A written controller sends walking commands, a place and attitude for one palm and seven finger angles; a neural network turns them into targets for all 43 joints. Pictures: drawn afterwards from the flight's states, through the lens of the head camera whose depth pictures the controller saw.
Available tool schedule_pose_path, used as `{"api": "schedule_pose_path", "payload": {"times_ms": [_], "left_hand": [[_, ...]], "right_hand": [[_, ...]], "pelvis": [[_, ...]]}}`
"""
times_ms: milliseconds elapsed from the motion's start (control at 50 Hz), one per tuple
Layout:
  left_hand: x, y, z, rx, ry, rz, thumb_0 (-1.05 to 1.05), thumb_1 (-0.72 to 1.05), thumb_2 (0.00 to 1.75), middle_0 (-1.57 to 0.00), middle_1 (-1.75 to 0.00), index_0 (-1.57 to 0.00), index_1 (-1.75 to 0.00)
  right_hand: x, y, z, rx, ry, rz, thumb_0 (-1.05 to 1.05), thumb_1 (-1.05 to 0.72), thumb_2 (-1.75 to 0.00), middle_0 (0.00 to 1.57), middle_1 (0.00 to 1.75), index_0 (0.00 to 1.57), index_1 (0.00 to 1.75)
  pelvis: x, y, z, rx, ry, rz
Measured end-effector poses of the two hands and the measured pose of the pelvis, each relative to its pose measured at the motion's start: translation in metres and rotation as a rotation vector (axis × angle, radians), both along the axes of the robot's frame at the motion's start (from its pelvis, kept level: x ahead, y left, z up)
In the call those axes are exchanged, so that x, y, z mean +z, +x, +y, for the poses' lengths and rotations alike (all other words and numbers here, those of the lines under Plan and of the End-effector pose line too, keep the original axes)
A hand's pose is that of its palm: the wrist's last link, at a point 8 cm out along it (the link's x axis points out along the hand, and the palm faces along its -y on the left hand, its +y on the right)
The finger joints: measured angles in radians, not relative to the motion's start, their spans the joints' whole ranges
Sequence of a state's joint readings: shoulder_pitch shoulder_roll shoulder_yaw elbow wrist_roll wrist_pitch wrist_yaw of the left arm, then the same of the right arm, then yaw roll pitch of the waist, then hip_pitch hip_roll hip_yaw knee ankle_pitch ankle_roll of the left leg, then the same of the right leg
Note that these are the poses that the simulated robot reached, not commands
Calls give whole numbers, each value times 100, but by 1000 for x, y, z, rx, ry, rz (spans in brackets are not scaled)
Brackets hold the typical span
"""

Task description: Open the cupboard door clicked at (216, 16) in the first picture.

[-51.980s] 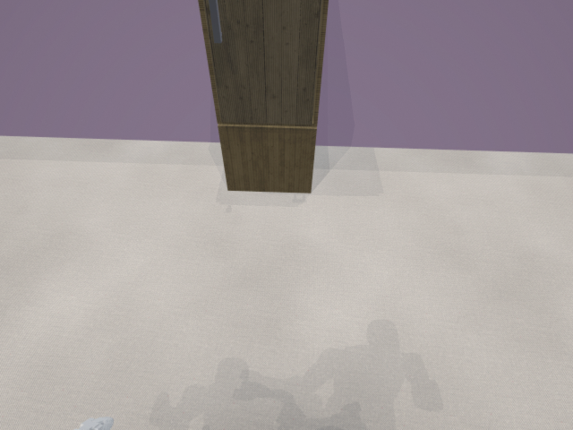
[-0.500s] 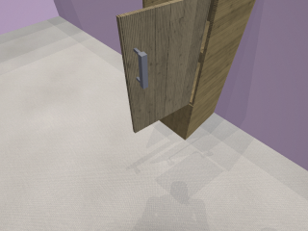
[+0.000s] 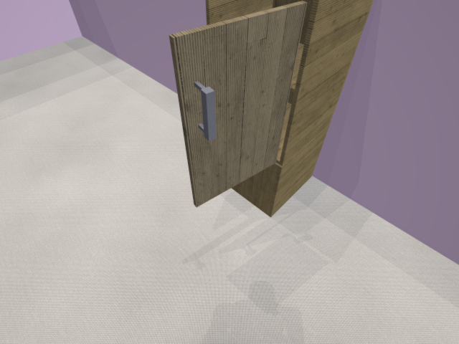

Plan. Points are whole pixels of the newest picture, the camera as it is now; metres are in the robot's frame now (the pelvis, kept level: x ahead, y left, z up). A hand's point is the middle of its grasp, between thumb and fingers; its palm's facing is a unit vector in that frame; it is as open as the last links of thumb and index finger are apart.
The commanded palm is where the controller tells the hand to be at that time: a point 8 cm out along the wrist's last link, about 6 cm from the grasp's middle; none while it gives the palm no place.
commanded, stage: look to check the result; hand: left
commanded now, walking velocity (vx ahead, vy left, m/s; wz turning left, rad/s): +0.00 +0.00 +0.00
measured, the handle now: (204, 111) +0.62 +0.10 +0.06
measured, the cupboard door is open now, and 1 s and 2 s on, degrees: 79 79 79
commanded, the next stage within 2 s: stand and wait in 0.54 s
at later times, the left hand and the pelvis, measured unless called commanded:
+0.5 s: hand out of the picture +0.00 +0.17 -0.17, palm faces +0.03 -0.98 -0.21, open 7.4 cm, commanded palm none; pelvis +0.01 -0.01 +0.00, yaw +0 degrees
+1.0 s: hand out of the picture +0.04 +0.18 -0.17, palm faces +0.01 -0.97 -0.26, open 7.4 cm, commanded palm none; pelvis +0.03 -0.02 +0.00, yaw +0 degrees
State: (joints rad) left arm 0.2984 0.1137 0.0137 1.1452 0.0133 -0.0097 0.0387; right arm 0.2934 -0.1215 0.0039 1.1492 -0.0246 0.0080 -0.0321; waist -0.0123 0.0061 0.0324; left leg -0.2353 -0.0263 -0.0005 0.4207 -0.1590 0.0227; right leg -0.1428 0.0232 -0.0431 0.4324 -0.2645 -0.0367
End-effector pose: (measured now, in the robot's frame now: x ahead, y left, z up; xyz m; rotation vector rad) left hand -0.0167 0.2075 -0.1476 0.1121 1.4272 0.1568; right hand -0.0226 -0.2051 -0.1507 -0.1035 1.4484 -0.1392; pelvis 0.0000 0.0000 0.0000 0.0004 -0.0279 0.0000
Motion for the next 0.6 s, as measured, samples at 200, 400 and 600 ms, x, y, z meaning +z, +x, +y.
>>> {"api": "schedule_pose_path", "payload": {"times_ms": [200, 400, 600], "left_hand": [[4, -6, 7, 9, 25, 29, 0, 91, 90, -20, -30, -20, -29], [6, 2, 9, 0, 35, 26, 0, 91, 90, -19, -30, -20, -29], [7, 20, 8, -12, 42, -7, 0, 91, 90, -20, -30, -20, -29]], "right_hand": [[1, 9, -7, 12, -9, 3, 0, -91, -90, 20, 30, 19, 30], [1, 25, -15, 23, -16, -21, 0, -91, -90, 20, 30, 19, 30], [2, 37, -26, 32, -28, -34, 0, -91, -90, 20, 30, 19, 30]], "pelvis": [[1, 5, -2, 2, 1, -2], [2, 9, -4, -1, 3, -3], [2, 14, -9, 0, 5, -1]]}}
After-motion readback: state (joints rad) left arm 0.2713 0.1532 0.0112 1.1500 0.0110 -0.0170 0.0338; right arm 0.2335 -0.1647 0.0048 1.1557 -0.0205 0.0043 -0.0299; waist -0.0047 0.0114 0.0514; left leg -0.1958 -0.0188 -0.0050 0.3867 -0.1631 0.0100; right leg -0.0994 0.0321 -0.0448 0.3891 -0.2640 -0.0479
